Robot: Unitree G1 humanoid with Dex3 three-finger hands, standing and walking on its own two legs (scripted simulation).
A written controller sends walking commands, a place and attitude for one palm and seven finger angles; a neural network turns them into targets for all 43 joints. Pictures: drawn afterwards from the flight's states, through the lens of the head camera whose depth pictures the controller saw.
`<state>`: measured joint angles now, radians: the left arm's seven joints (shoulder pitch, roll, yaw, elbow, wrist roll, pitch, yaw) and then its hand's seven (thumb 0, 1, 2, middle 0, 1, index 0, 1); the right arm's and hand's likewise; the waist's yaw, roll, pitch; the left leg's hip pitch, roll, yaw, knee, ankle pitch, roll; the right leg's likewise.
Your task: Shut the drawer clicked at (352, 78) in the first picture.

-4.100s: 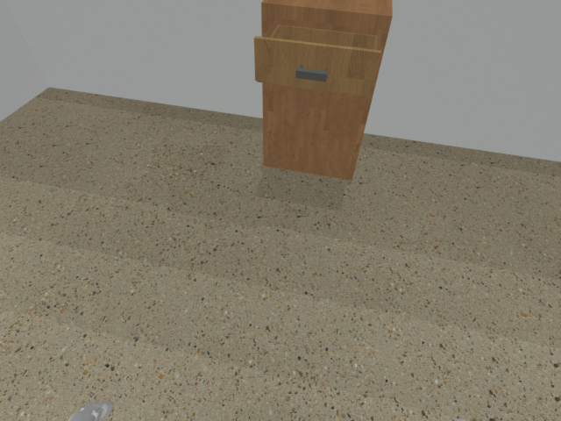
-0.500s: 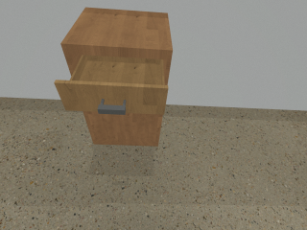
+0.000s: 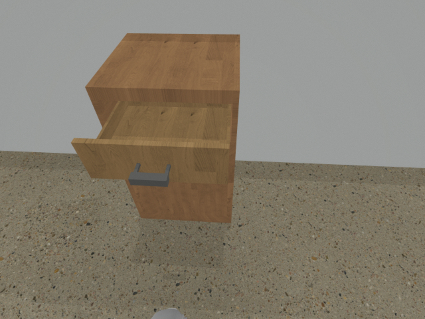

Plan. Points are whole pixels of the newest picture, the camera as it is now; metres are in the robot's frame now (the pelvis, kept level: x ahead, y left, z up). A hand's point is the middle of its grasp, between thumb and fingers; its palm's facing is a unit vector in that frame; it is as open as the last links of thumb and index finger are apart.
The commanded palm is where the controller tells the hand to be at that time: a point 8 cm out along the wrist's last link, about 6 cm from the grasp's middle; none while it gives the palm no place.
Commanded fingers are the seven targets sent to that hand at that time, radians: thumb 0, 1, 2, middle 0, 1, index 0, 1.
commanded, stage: take the last steps up to it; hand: left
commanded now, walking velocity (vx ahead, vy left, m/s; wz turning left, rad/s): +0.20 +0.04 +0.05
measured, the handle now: (151, 173) +0.52 +0.22 -0.09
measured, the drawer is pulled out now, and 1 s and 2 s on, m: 0.21 0.21 0.21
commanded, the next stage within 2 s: come to a stop and stand still in 0.16 s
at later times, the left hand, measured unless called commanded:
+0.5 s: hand out of the picture +0.13 +0.21 -0.19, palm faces +0.05 -0.98 -0.21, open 7.4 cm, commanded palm none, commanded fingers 0.00 0.90 0.90 -0.20 -0.30 -0.20 -0.30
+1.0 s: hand out of the picture +0.10 +0.22 -0.18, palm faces +0.07 -0.97 -0.22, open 7.4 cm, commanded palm none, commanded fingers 0.00 0.90 0.90 -0.20 -0.30 -0.20 -0.30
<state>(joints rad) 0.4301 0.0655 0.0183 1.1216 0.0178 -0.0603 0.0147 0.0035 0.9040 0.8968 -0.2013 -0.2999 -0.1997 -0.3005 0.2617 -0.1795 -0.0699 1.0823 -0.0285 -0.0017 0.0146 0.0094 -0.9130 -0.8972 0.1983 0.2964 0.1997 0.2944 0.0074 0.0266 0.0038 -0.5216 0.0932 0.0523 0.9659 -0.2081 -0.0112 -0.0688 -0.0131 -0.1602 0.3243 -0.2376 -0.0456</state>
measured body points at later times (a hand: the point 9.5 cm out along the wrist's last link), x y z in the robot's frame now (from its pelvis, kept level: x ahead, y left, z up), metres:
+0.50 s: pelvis +0.10 +0.03 -0.01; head +0.11 +0.04 +0.44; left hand +0.13 +0.27 -0.17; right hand +0.17 -0.19 -0.16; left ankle +0.13 +0.14 -0.75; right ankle +0.11 -0.08 -0.73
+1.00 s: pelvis +0.06 +0.03 -0.01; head +0.08 +0.03 +0.44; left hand +0.10 +0.27 -0.17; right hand +0.08 -0.21 -0.17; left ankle +0.03 +0.16 -0.75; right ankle +0.12 -0.09 -0.75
